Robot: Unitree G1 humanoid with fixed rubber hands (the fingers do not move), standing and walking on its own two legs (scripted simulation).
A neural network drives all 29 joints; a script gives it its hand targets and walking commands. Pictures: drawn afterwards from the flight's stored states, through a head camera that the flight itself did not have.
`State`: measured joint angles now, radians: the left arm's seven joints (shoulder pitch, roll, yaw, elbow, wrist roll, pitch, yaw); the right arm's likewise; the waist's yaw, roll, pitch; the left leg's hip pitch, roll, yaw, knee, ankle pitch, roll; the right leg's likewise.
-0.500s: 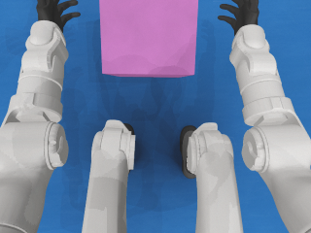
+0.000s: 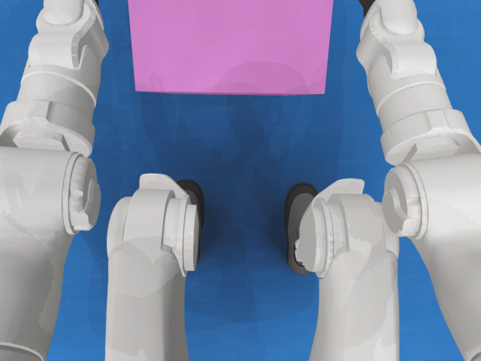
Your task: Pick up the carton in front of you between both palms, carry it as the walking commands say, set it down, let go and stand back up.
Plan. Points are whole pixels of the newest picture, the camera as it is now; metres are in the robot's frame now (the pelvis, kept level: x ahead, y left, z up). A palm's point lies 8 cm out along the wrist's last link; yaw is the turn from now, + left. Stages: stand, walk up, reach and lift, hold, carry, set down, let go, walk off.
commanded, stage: reach and lift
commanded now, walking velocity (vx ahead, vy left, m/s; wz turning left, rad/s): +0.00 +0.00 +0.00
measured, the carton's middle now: (231, 20) +0.52 +0.04 -0.24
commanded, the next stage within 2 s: none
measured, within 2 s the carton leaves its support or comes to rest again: leaves its support in 0.60 s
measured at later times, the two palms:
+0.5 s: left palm out of the picture +0.53 +0.19 -0.17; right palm out of the picture +0.54 -0.11 -0.17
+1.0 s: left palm out of the picture +0.49 +0.19 +0.00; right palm out of the picture +0.50 -0.11 +0.00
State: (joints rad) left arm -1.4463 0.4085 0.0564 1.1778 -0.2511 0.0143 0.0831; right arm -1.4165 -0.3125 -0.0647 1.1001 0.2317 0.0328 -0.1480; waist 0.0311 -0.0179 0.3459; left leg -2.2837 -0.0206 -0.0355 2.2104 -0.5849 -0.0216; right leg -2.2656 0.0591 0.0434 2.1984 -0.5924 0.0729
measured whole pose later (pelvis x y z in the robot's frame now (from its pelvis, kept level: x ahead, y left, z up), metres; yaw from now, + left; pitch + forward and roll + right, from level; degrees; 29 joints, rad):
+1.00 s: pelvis -0.01 -0.01 +0.07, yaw +2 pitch +42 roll -1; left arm -1.15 0.10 0.42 0.84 0.16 0.34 0.04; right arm -1.13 -0.01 -0.49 0.79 -0.17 0.31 -0.11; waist 0.02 -0.03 -0.10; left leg -2.16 -0.09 -0.08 1.93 -0.51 -0.07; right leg -2.14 0.12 0.07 1.94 -0.53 0.08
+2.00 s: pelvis +0.07 -0.01 +0.34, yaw +3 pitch +22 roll +0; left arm -0.45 -0.09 0.33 0.60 0.19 0.32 0.03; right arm -0.44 0.14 -0.34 0.59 -0.18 0.30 -0.07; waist 0.01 -0.01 -0.21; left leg -0.96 -0.08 -0.13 0.98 -0.39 -0.03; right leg -0.95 0.09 0.13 0.99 -0.42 0.03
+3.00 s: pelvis +0.09 +0.00 +0.41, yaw +3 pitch -4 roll +0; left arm -0.30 -0.16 0.27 0.34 0.29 0.65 0.00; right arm -0.30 0.16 -0.28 0.35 -0.29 0.63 0.01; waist 0.00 -0.01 0.00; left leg -0.15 -0.04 -0.13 0.42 -0.20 -0.01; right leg -0.14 0.04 0.15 0.42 -0.22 0.01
